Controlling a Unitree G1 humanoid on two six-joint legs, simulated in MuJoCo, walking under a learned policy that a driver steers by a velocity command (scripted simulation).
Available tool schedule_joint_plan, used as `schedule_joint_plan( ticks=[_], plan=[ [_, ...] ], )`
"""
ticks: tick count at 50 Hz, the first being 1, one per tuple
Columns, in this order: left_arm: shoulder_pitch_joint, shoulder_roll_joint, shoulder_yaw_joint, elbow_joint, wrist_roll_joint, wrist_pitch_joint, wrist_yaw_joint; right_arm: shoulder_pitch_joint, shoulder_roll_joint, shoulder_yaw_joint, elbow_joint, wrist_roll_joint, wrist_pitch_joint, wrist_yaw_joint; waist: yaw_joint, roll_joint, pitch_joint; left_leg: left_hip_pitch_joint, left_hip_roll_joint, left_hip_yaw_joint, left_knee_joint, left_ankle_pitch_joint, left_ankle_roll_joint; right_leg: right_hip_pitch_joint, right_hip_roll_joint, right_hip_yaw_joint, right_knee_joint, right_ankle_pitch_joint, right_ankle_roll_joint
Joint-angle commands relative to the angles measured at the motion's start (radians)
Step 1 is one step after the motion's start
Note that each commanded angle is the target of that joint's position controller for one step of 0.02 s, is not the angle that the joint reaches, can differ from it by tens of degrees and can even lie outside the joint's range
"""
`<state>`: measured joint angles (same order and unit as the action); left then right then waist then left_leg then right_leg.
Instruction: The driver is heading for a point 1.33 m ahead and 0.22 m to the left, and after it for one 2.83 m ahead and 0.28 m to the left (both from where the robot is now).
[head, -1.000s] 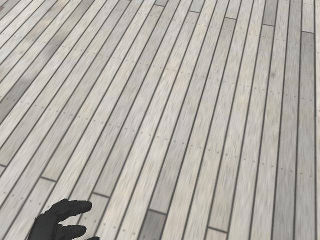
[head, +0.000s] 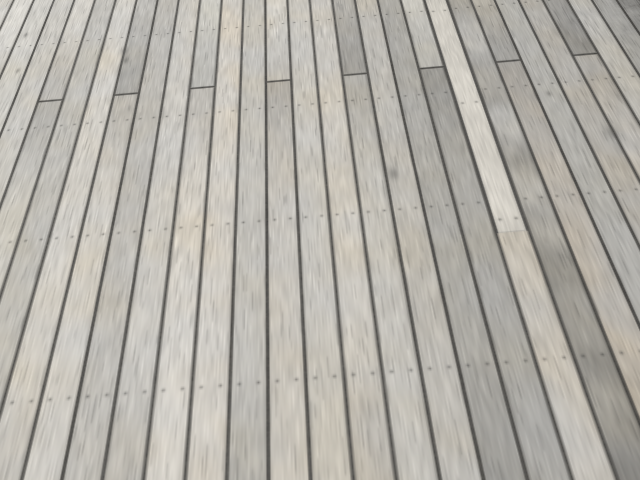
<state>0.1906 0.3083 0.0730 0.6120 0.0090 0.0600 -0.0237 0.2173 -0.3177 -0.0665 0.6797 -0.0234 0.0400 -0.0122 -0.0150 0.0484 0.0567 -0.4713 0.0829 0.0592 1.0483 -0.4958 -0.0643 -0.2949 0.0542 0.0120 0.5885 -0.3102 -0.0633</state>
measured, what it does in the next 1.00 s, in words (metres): walks ahead: left foot, then right foot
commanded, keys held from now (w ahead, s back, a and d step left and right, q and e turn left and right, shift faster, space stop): e+shift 0.02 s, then shift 0.52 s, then w+shift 0.46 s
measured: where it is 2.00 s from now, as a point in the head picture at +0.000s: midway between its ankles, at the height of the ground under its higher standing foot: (330, 261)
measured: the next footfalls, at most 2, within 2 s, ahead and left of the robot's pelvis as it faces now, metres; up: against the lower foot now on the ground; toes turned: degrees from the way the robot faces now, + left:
left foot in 0.40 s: +0.08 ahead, +0.10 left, +0.00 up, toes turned -12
right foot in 0.74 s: -0.01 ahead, -0.08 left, +0.00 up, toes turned -12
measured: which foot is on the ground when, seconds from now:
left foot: up 0.00-0.38, down 0.40-0.74, up 0.76-1.00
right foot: down 0.00-0.40, up 0.42-0.72, down 0.74-1.00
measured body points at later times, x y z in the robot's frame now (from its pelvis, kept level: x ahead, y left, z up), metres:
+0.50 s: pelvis +0.01 +0.02 +0.01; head +0.04 +0.04 +0.46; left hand +0.18 +0.25 -0.12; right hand +0.09 -0.26 -0.09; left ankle +0.04 +0.11 -0.73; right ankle -0.03 -0.09 -0.70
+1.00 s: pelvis +0.12 -0.01 +0.01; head +0.13 -0.03 +0.46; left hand +0.11 +0.26 -0.12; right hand +0.27 -0.29 -0.08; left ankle +0.29 +0.10 -0.67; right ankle -0.05 -0.07 -0.73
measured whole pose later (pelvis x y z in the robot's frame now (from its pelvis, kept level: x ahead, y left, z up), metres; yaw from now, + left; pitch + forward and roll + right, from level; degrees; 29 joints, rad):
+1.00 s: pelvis +0.12 -0.01 +0.01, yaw -12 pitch +2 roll +0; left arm 0.51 0.26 0.03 0.94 0.02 -0.09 -0.01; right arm 0.09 -0.29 -0.05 0.71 -0.04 -0.01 0.07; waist 0.08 0.03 -0.02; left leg -0.71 0.07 0.02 0.88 -0.08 0.02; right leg 0.14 0.04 0.01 0.11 -0.29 -0.05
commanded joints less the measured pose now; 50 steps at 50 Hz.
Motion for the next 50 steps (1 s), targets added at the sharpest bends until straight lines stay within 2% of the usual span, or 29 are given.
schedule_joint_plan(
  ticks=[1,2,4,9,13,16,18,19,20,21,22,23,24,25,27,28,29,30,31,33,35,36,37,38,39,40,42,44,50],
  plan=[
    [-0.016,0.162,0.05,-0.063,-0.01,0.004,0.027,-0.039,-0.088,-0.015,-0.089,-0.013,-0.019,-0.004,0.015,-0.19,-0.072,-0.194,-0.018,-0.088,0.088,0.123,0.0,0.167,-0.21,0.298,-0.236,0.499,-0.15],
    [-0.023,0.151,0.042,-0.062,-0.009,0.002,0.024,-0.005,-0.093,-0.017,-0.068,-0.017,-0.014,-0.001,0.005,-0.172,-0.102,-0.163,-0.033,-0.082,0.094,0.143,0.001,0.163,-0.202,0.278,-0.23,0.532,-0.148],
    [0.007,0.149,0.039,-0.046,-0.007,-0.008,0.02,0.019,-0.079,-0.011,-0.049,-0.008,-0.007,0.003,0.011,-0.138,-0.129,-0.133,-0.045,-0.078,0.052,0.154,0.003,0.169,-0.198,0.274,-0.223,0.559,-0.148],
    [0.063,0.147,0.03,-0.013,0.007,-0.016,0.025,-0.011,-0.063,0.001,-0.047,0.001,0.003,-0.002,0.048,-0.164,-0.11,-0.106,-0.059,-0.086,-0.092,0.15,0.025,0.181,-0.216,0.337,-0.232,0.464,-0.163],
    [0.056,0.141,0.02,0.002,0.016,-0.017,0.023,-0.024,-0.054,0.008,-0.046,0.008,0.001,-0.003,0.051,-0.165,-0.086,0.006,-0.083,-0.079,-0.214,0.115,0.051,0.122,-0.213,0.367,-0.215,0.441,-0.163],
    [0.036,0.134,0.013,0.015,0.018,-0.017,0.022,-0.005,-0.047,0.012,-0.042,0.02,-0.003,-0.009,0.039,-0.172,-0.08,0.124,-0.106,-0.068,-0.339,0.092,0.074,0.086,-0.208,0.397,-0.188,0.493,-0.149],
    [0.002,0.118,0.004,0.021,0.004,-0.017,0.027,0.049,-0.025,0.019,-0.025,0.019,-0.013,-0.016,-0.008,-0.149,-0.08,0.267,-0.11,-0.063,-0.567,0.214,0.092,0.044,-0.177,0.403,-0.152,0.452,-0.104],
    [0.005,0.091,-0.007,0.023,-0.002,-0.022,0.031,0.064,-0.03,0.022,-0.021,0.008,-0.025,-0.023,-0.016,-0.109,-0.086,0.366,-0.058,-0.122,-0.693,0.322,0.106,-0.01,-0.144,0.396,-0.13,0.324,-0.053],
    [0.053,0.023,-0.026,0.02,0.0,-0.03,0.031,0.056,-0.088,0.02,-0.036,-0.012,-0.038,-0.031,0.017,0.072,-0.12,0.436,0.151,-0.34,-0.785,0.398,0.145,-0.057,-0.055,0.296,0.006,0.087,0.003],
    [0.08,0.049,-0.018,0.024,-0.003,-0.026,0.036,0.001,-0.144,0.009,-0.041,-0.001,-0.037,-0.024,0.041,0.168,-0.089,0.327,0.276,-0.469,-0.774,0.622,0.274,-0.071,0.083,0.138,0.062,-0.188,0.028],
    [0.064,0.094,-0.006,0.045,0.009,-0.018,0.039,0.015,-0.1,0.015,-0.032,0.006,-0.041,-0.017,0.015,0.12,-0.091,0.282,0.281,-0.46,-0.773,0.636,0.334,-0.029,0.042,0.119,0.189,-0.251,0.041],
    [0.05,0.089,-0.003,0.057,0.004,-0.016,0.033,-0.004,-0.062,0.029,-0.027,0.009,-0.045,-0.012,0.022,0.086,-0.072,0.261,0.233,-0.402,-0.772,0.617,0.325,-0.021,0.033,0.119,0.227,-0.216,0.049],
    [0.052,0.075,-0.005,0.072,0.001,-0.014,0.029,-0.033,-0.049,0.034,-0.025,0.006,-0.045,-0.012,0.033,0.072,-0.064,0.249,0.177,-0.332,-0.765,0.597,0.294,-0.007,0.028,0.112,0.24,-0.181,0.061],
    [0.058,0.061,-0.009,0.08,0.003,-0.01,0.022,-0.046,-0.048,0.036,-0.019,0.005,-0.046,-0.016,0.04,0.099,-0.064,0.264,0.139,-0.283,-0.753,0.615,0.266,-0.005,0.02,0.097,0.219,-0.153,0.068],
    [0.065,0.032,-0.022,0.104,0.002,-0.009,0.018,-0.036,-0.05,0.034,-0.002,0.003,-0.042,-0.016,0.029,0.109,-0.077,0.315,0.09,-0.226,-0.715,0.659,0.242,0.01,0.017,0.054,0.123,-0.147,0.082],
    [0.072,0.024,-0.03,0.112,0.007,-0.011,0.017,0.026,-0.071,0.024,0.015,-0.001,-0.038,-0.009,0.001,0.118,-0.126,0.362,0.084,-0.247,-0.751,0.397,0.245,0.017,0.024,0.014,0.088,-0.153,0.076],
    [0.051,0.048,-0.024,0.11,0.02,-0.015,0.012,0.083,-0.122,0.001,0.037,-0.003,-0.027,0.0,-0.03,0.146,-0.108,0.381,0.091,-0.31,-0.803,0.048,0.26,-0.025,0.039,-0.029,0.108,-0.186,0.064],
    [0.014,0.066,-0.02,0.099,0.028,-0.019,0.003,0.104,-0.133,-0.008,0.047,-0.003,-0.018,0.007,-0.043,0.157,-0.061,0.36,0.12,-0.377,-0.859,-0.166,0.273,-0.067,0.029,-0.038,0.118,-0.215,0.052],
    [-0.017,0.064,-0.022,0.09,0.026,-0.024,-0.005,0.104,-0.132,-0.012,0.051,-0.001,-0.013,0.014,-0.046,0.151,-0.013,0.33,0.143,-0.417,-0.896,-0.245,0.282,-0.088,0.015,-0.041,0.112,-0.222,0.04],
    [-0.011,0.036,-0.031,0.1,0.016,-0.045,-0.012,0.06,-0.117,-0.017,0.048,0.009,-0.02,0.021,-0.014,0.093,0.029,0.25,0.138,-0.398,-0.905,-0.177,0.277,-0.018,-0.003,-0.045,0.019,-0.172,0.009],
    [0.111,0.014,-0.035,0.159,0.012,-0.07,-0.005,-0.015,-0.113,-0.023,0.04,0.019,-0.028,0.02,0.065,0.044,0.011,0.138,0.081,-0.307,-0.847,-0.107,0.249,0.202,0.011,-0.092,-0.201,-0.027,-0.033],
    [0.205,0.025,-0.031,0.201,0.013,-0.081,0.005,-0.061,-0.102,-0.026,0.031,0.02,-0.032,0.017,0.115,0.001,0.014,0.018,0.041,-0.255,-0.762,-0.111,0.219,0.357,0.014,-0.099,-0.282,0.032,-0.049],
    [0.306,0.078,-0.018,0.233,0.022,-0.096,0.018,-0.137,-0.048,-0.014,-0.005,0.019,-0.043,0.018,0.164,-0.103,0.007,-0.207,-0.023,-0.167,-0.553,-0.063,0.173,0.548,-0.109,0.066,-0.343,-0.087,-0.078],
    [0.342,0.151,-0.004,0.224,0.029,-0.107,0.026,-0.188,0.048,0.015,-0.054,0.023,-0.059,0.025,0.183,-0.27,-0.023,-0.397,-0.122,-0.031,-0.239,-0.021,0.133,0.622,-0.385,0.472,-0.462,-0.407,-0.13],
    [0.304,0.178,0.01,0.23,0.027,-0.108,0.031,-0.253,-0.014,0.006,-0.095,0.006,-0.069,0.027,0.159,-0.163,0.098,-0.504,-0.074,-0.103,-0.163,0.085,0.137,0.464,-0.473,0.616,-0.508,-0.506,-0.208],
    [0.24,0.147,0.005,0.218,0.021,-0.114,0.028,-0.231,-0.037,-0.002,-0.081,0.011,-0.075,0.037,0.11,-0.117,0.124,-0.514,-0.036,-0.137,-0.112,0.172,0.13,0.442,-0.434,0.557,-0.502,-0.462,-0.203],
    [0.185,0.115,-0.004,0.203,0.016,-0.134,0.018,-0.147,-0.071,-0.013,-0.035,-0.001,-0.08,0.056,0.065,-0.126,0.053,-0.452,-0.027,-0.12,-0.078,0.256,0.107,0.446,-0.329,0.394,-0.507,-0.291,-0.145],
    [0.221,0.091,-0.014,0.225,0.009,-0.151,0.016,-0.152,-0.065,-0.013,-0.029,-0.018,-0.072,0.071,0.069,-0.137,0.041,-0.422,-0.024,-0.083,-0.051,0.313,0.088,0.407,-0.279,0.299,-0.536,-0.191,-0.135],
    [0.307,0.085,-0.019,0.288,0.007,-0.169,0.012,-0.328,-0.016,0.019,-0.094,-0.01,-0.065,0.087,0.096,-0.144,0.125,-0.326,-0.013,0.005,-0.254,0.469,0.088,0.3,-0.247,0.141,-0.626,0.078,-0.132]
  ],
)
